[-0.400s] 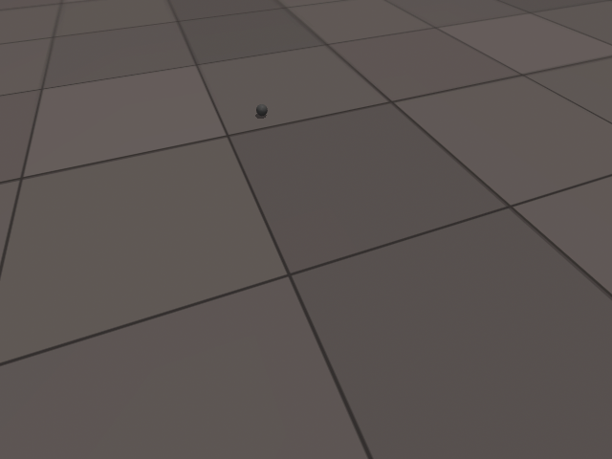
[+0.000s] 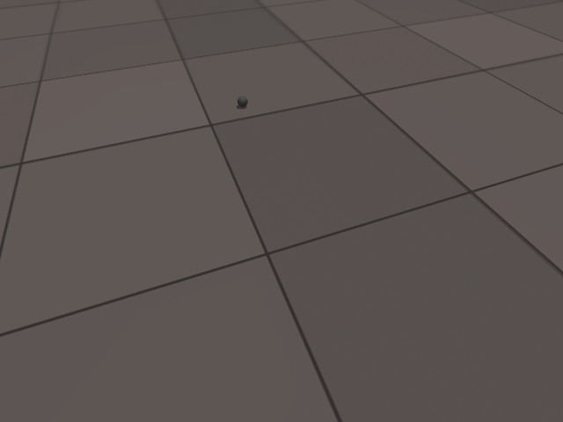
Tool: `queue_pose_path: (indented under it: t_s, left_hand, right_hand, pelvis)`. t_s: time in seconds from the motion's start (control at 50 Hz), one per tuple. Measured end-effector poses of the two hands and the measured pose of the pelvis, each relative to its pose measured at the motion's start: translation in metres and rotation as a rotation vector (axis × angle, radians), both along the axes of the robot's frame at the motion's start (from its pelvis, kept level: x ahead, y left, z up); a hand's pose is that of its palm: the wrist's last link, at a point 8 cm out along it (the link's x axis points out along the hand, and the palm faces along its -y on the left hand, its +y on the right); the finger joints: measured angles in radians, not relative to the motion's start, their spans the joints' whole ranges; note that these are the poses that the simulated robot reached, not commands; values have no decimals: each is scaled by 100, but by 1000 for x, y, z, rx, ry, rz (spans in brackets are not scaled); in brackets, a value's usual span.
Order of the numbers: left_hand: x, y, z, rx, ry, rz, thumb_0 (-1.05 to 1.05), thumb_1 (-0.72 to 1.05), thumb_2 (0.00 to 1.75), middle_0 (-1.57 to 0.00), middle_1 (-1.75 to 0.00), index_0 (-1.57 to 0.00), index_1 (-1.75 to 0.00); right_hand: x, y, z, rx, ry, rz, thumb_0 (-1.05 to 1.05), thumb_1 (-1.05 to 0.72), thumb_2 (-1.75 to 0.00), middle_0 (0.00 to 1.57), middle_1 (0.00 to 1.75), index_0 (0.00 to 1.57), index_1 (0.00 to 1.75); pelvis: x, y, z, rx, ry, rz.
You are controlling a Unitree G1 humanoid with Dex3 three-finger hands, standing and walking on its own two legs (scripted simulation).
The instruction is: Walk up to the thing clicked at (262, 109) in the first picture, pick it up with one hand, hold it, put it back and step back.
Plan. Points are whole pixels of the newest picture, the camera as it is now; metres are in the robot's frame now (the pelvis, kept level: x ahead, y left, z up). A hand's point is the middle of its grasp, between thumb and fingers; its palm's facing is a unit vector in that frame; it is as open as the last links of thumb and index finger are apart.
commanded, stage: stand
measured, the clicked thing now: (242, 101) +2.33 +0.37 -0.75
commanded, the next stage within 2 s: walk up in 0.72 s
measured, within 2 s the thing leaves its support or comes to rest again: neither
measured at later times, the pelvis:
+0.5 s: pelvis +0.00 +0.00 +0.00, yaw +0 degrees
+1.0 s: pelvis +0.06 +0.04 -0.01, yaw +5 degrees
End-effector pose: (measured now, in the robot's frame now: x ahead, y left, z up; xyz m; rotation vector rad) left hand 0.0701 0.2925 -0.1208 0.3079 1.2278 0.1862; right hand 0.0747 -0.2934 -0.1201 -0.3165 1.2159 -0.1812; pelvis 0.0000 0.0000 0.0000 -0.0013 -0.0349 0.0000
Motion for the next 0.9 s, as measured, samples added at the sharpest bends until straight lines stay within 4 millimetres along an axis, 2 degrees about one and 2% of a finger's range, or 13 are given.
queue_pose_path:
  t_s: [0.74, 0.84, 0.9]
  left_hand:
    - [0, 4, 1, 0, 2, 7, 1, 91, 90, -20, -30, -20, -30]
    - [-3, 20, 3, 9, -64, 40, 1, 91, 90, -20, -30, -20, -30]
    - [-15, 39, 6, 34, -69, 80, 1, 90, 90, -20, -30, -20, -30]
  right_hand:
    - [3, 0, 1, 3, 5, -2, 1, -90, -90, 20, 30, 20, 30]
    - [9, -10, 0, -5, 18, 28, 1, -90, -90, 20, 30, 20, 30]
    - [27, -10, 4, -31, 35, 64, 1, -90, -90, 20, 30, 20, 30]
  pelvis:
    - [6, 1, 0, -1, 3, 7]
    - [18, 3, -6, -15, 18, 46]
    - [27, 12, -8, -16, 12, 66]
